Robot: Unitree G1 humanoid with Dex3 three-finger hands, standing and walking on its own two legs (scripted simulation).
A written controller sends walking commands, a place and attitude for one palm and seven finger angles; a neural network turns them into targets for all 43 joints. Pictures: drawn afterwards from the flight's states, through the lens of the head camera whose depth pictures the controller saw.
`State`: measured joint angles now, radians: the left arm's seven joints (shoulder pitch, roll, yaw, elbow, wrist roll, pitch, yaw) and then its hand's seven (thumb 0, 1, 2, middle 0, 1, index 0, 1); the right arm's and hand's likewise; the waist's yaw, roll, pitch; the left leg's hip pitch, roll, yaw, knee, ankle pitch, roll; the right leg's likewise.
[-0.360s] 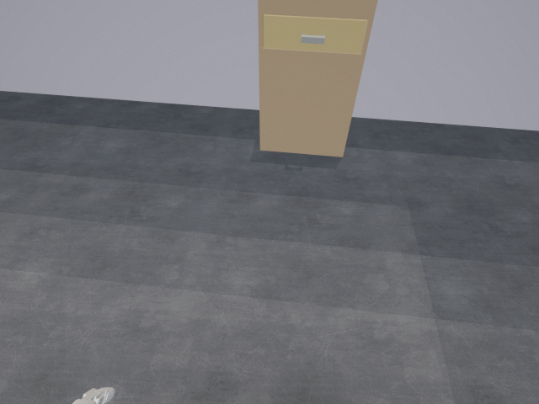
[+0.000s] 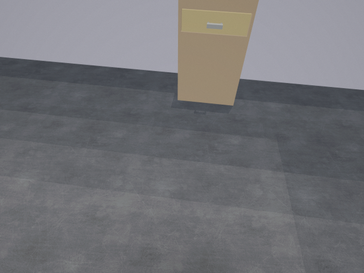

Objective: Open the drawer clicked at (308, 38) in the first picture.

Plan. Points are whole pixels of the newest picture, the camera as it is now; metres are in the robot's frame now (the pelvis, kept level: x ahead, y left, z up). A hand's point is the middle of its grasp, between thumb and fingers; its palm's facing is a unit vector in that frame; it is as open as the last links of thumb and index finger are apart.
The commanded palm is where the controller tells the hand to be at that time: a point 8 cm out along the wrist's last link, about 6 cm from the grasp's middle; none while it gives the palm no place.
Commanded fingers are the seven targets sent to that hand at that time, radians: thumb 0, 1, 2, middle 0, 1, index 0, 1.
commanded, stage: stand and wait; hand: left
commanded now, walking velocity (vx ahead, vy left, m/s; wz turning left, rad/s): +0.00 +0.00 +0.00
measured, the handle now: (214, 24) +1.60 -0.12 -0.09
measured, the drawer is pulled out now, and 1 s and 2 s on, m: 0.00 0.00 0.00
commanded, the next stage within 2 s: look at it before walking up in 0.46 s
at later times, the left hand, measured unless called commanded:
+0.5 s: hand out of the picture +0.07 +0.25 -0.15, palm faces -0.03 -0.94 -0.33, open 7.4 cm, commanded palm none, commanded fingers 0.00 0.90 0.90 -0.20 -0.30 -0.20 -0.30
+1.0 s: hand out of the picture +0.08 +0.24 -0.15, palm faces -0.03 -0.94 -0.33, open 7.4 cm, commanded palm none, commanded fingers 0.00 0.90 0.90 -0.20 -0.30 -0.20 -0.30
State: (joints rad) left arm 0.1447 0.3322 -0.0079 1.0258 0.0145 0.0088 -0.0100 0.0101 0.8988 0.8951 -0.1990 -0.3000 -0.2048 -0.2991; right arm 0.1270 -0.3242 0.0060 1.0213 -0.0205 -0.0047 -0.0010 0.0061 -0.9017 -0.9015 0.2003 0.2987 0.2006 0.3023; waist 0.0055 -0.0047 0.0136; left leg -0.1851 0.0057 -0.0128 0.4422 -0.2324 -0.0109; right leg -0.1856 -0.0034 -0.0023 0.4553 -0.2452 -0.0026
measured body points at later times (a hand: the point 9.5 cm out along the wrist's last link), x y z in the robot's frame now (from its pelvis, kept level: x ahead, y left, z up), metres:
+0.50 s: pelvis +0.00 +0.00 +0.00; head +0.00 +0.00 +0.45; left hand +0.07 +0.30 -0.13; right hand +0.07 -0.30 -0.13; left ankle +0.00 +0.13 -0.74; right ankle +0.00 -0.12 -0.74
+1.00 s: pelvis +0.00 +0.00 +0.00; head +0.00 +0.00 +0.45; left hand +0.08 +0.29 -0.13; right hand +0.08 -0.30 -0.13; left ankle +0.00 +0.13 -0.74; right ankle +0.00 -0.12 -0.74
